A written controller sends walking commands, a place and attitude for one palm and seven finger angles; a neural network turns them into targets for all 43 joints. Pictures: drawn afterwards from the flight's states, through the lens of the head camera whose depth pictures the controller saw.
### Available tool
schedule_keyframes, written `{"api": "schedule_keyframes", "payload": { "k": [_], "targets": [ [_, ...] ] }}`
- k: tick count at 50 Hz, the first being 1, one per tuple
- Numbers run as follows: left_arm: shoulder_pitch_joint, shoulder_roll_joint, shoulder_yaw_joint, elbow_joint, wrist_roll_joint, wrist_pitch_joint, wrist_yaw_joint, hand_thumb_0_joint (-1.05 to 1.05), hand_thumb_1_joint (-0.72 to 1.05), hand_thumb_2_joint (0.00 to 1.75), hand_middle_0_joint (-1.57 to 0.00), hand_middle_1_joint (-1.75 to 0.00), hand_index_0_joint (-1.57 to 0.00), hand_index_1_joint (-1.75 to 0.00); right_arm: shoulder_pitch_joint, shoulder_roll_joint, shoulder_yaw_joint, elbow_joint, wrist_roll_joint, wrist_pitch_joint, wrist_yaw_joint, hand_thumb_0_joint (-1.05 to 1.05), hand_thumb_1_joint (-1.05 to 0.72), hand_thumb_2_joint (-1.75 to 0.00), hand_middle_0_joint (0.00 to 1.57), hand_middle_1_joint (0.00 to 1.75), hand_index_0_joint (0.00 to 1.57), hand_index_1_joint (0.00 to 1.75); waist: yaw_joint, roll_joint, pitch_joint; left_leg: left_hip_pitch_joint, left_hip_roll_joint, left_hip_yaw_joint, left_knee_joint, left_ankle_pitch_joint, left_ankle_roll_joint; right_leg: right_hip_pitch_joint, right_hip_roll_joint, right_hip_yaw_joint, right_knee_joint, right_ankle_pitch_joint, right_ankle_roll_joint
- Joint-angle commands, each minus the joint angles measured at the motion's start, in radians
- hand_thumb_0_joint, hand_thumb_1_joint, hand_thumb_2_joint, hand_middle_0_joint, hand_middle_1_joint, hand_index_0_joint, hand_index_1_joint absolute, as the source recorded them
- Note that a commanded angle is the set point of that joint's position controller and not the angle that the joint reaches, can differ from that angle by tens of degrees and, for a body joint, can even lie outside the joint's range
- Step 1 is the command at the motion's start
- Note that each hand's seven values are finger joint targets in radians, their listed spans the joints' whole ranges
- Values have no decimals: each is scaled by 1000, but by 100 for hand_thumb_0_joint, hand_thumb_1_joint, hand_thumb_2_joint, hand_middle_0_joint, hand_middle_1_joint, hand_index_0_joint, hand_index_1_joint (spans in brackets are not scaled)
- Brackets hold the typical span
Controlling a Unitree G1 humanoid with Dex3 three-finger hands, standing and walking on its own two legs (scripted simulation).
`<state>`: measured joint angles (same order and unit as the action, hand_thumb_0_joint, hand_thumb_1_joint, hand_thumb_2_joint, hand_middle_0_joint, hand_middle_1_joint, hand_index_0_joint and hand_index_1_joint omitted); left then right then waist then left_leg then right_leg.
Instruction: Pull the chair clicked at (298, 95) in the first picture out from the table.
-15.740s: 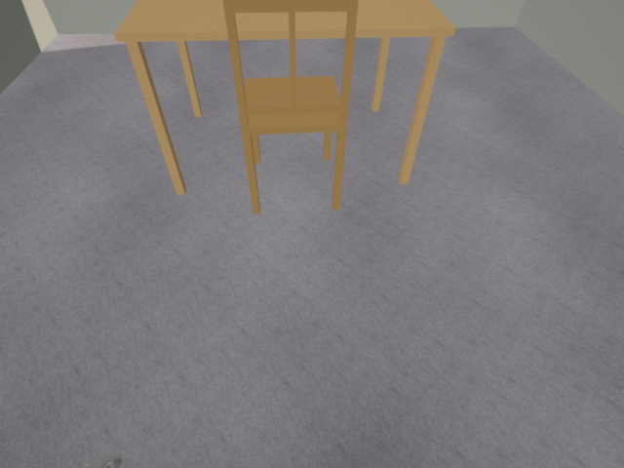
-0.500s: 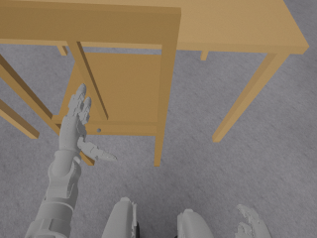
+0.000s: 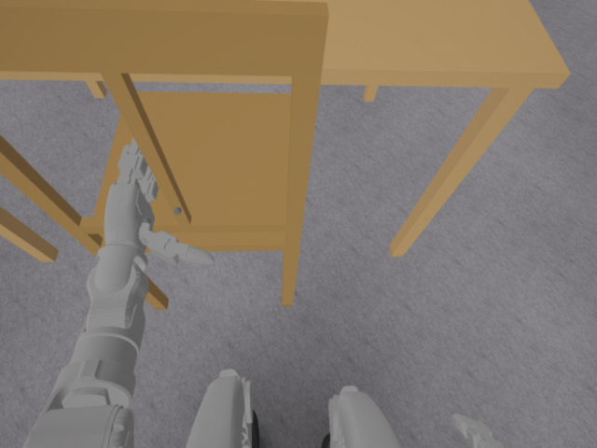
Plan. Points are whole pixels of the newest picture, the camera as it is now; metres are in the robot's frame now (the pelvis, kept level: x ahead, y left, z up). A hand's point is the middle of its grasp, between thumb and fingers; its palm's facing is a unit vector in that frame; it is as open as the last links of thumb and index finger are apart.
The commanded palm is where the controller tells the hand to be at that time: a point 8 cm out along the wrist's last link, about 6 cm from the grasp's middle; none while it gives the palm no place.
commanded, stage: push the fingers through the gap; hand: left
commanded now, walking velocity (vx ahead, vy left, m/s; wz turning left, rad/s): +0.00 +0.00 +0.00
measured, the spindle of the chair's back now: (158, 165) +0.48 +0.19 +0.05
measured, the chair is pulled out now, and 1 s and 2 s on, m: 0.00 0.00 0.00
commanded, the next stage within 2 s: hook a spindle and tug to test in 0.82 s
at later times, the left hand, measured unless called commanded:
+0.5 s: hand (181, 186) +0.46 +0.16 +0.02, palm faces +0.04 -1.00 -0.05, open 16.9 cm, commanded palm +0.44 +0.20 +0.03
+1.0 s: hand (181, 182) +0.46 +0.16 +0.03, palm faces +0.04 -1.00 -0.03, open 16.9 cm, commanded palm +0.43 +0.20 +0.03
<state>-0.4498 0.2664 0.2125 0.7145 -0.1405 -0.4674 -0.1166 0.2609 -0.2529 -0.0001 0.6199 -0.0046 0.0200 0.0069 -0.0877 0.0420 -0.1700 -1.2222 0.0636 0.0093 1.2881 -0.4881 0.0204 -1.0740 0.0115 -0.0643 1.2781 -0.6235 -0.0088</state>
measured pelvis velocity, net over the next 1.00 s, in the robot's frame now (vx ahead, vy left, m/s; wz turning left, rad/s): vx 0.00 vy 0.00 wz -0.01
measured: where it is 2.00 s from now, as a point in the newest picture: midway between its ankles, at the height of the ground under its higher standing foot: outside the picture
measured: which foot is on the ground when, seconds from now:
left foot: down 0.00-1.00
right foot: down 0.00-1.00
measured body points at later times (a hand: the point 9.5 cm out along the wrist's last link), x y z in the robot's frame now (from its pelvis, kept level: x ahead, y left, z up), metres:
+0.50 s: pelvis -0.01 +0.00 -0.01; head +0.13 +0.01 +0.42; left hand +0.45 +0.22 +0.03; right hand +0.06 -0.27 -0.13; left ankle +0.06 +0.11 -0.62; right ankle -0.01 -0.12 -0.62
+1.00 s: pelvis +0.00 +0.00 +0.00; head +0.14 +0.02 +0.42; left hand +0.46 +0.22 +0.03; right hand +0.06 -0.26 -0.13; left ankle +0.06 +0.11 -0.62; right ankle -0.01 -0.12 -0.62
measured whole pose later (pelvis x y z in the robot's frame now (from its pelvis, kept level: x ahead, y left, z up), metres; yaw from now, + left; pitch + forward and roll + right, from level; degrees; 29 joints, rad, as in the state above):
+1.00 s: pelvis +0.00 +0.00 +0.00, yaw -1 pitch +26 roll -4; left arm -0.64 0.31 0.27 0.91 -0.11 -0.49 -0.10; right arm 0.29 -0.24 0.00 0.63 -0.02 0.09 0.04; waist -0.12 0.05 -0.16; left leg -1.27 0.07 0.00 1.30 -0.49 0.02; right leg -1.12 0.02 -0.07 1.28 -0.62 -0.01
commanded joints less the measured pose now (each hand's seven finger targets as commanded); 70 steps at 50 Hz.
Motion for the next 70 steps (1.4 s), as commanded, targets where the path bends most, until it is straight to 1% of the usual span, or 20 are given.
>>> {"api": "schedule_keyframes", "payload": {
  "k": [1, 11, 13, 18, 23, 25, 26, 29, 31, 33, 35, 37, 39, 46, 48, 55, 61, 66, 68, 70],
  "targets": [
    [-339, 158, 43, -161, 1, -75, 6, 0, -50, 30, -6, -8, -6, -8, 82, -158, -62, -81, -2, -24, -9, 0, -90, -90, 20, 30, 20, 30, -23, 32, -422, 475, -29, -61, -128, 281, 0, 47, 17, 28, -191, 321, -18],
    [-479, 187, 66, -53, 29, -95, 20, 0, -50, 30, -6, -8, -6, -8, 113, -160, -60, -65, -13, -1, -2, 0, -90, -90, 20, 30, 20, 30, -38, 43, -442, 472, -30, -72, -114, 277, 1, 13, 22, 26, -178, 300, -20],
    [-531, 170, 50, -26, 35, -96, 22, 0, -50, 30, -6, -8, -6, -8, 120, -160, -61, -58, -15, 4, -1, 0, -90, -90, 20, 30, 20, 30, -59, 42, -436, 476, -27, -78, -108, 272, 4, -17, 22, 22, -174, 291, -19],
    [-615, 205, 70, -10, 44, -110, 20, 0, -50, 30, -6, -8, -6, -8, 134, -161, -61, -52, -19, 16, 1, 0, -90, -90, 20, 30, 20, 30, -66, 54, -471, 468, -30, -72, -91, 288, 8, -1, 22, 32, -169, 315, -17],
    [-705, 227, 78, 62, 47, -119, 7, 0, -50, 30, -6, -8, -6, -8, 143, -164, -55, -37, -19, 18, -4, 0, -90, -90, 20, 30, 20, 30, -84, 38, -433, 410, -34, -69, -82, 207, 16, -14, 25, 42, -183, 244, -17],
    [-684, 223, 77, 52, 47, -121, -1, 0, -50, 30, -6, -8, -6, -8, 143, -164, -58, -39, -20, 18, 0, 0, -90, -90, 20, 30, 20, 30, -65, 102, -488, 472, -33, -74, -85, 246, 9, -26, 24, 36, -175, 263, -24],
    [-680, 242, 90, 50, 45, -122, -3, 0, -50, 30, -6, -8, -6, -8, 147, -167, -59, -37, -22, 20, 0, 0, -90, -90, 20, 30, 20, 30, -63, 86, -495, 480, -30, -78, -85, 263, 9, -17, 26, 33, -173, 275, -25],
    [-646, 193, 58, 71, 41, -108, -12, 0, -50, 30, -6, -8, -6, -8, 150, -165, -61, -42, -18, 26, 7, 0, -90, -90, 20, 30, 20, 30, -66, 91, -479, 504, -26, -88, -95, 284, 6, -46, 27, 20, -170, 281, -26],
    [-629, 232, 90, 67, 40, -98, -8, 0, -50, 30, -6, -8, -6, -8, 155, -169, -61, -44, -19, 33, 9, 0, -90, -90, 20, 30, 20, 30, -61, 56, -479, 468, -28, -81, -92, 272, 11, -13, 28, 28, -176, 286, -22],
    [-663, 207, 66, 71, 43, -98, -7, 0, -50, 30, -6, -8, -6, -8, 159, -165, -60, -41, -19, 34, 9, 0, -90, -90, 20, 30, 20, 30, -81, 56, -462, 457, -30, -80, -87, 265, 15, -29, 28, 30, -175, 286, -20],
    [-647, 238, 97, 63, 43, -101, -2, 0, -50, 30, -6, -8, -6, -8, 161, -168, -61, -42, -20, 37, 10, 0, -90, -90, 20, 30, 20, 30, -64, 60, -466, 457, -30, -80, -92, 266, 12, -14, 28, 28, -175, 284, -22],
    [-644, 226, 84, 55, 46, -104, -3, 0, -50, 30, -6, -8, -6, -8, 158, -165, -62, -44, -20, 39, 9, 0, -90, -90, 20, 30, 20, 30, -69, 54, -471, 463, -29, -77, -92, 277, 13, -12, 29, 29, -176, 296, -20],
    [-655, 213, 76, 15, 41, -114, -3, 0, -50, 30, -6, -8, -6, -8, 162, -164, -63, -44, -21, 37, 12, 0, -90, -90, 20, 30, 20, 30, -63, 99, -502, 516, -26, -85, -93, 314, 8, -30, 28, 23, -168, 311, -24],
    [-563, 194, 65, -28, 35, -101, 1, 0, -50, 30, -6, -8, -6, -8, 152, -161, -66, -54, -17, 44, 18, 0, -90, -90, 20, 30, 20, 30, -55, 71, -484, 520, -26, -81, -107, 339, 6, 5, 31, 21, -176, 345, -22],
    [-573, 160, 36, -45, 34, -102, 2, 0, -50, 30, -10, -19, -10, -19, 152, -158, -67, -56, -17, 41, 19, 0, -90, -90, 20, 30, 20, 30, -64, 84, -487, 543, -25, -86, -107, 352, 5, -15, 31, 18, -173, 349, -24],
    [-487, 174, 63, -53, 24, -100, 6, 0, -50, 30, -22, -57, -22, -57, 141, -157, -70, -58, -15, 39, 19, 0, -90, -90, 20, 30, 20, 30, -46, 56, -470, 526, -28, -72, -109, 369, 4, 25, 30, 23, -183, 385, -21],
    [-514, 159, 46, -55, 28, -104, 8, 0, -50, 30, -32, -90, -32, -90, 133, -154, -67, -58, -17, 36, 17, 0, -90, -90, 20, 30, 20, 30, -52, 65, -462, 536, -27, -78, -110, 362, 1, 6, 29, 19, -179, 367, -22],
    [-520, 142, 31, -52, 35, -105, 9, 0, -22, 42, -41, -118, -41, -118, 128, -152, -68, -63, -17, 36, 17, 0, -90, -90, 20, 30, 20, 30, -50, 78, -468, 534, -29, -77, -106, 356, 0, -1, 28, 20, -175, 360, -23],
    [-558, 127, 18, -40, 35, -104, 13, 0, -11, 47, -45, -129, -45, -129, 133, -154, -68, -56, -17, 35, 17, 0, -90, -90, 20, 30, 20, 30, -66, 71, -451, 536, -27, -83, -103, 343, 2, -24, 29, 17, -176, 343, -23],
    [-543, 162, 49, -18, 38, -103, 16, 0, 0, 52, -48, -140, -48, -140, 134, -158, -69, -53, -18, 37, 15, 0, -90, -90, 20, 30, 20, 30, -58, 49, -457, 513, -30, -79, -101, 335, 3, -3, 28, 21, -177, 348, -22]
  ]
}}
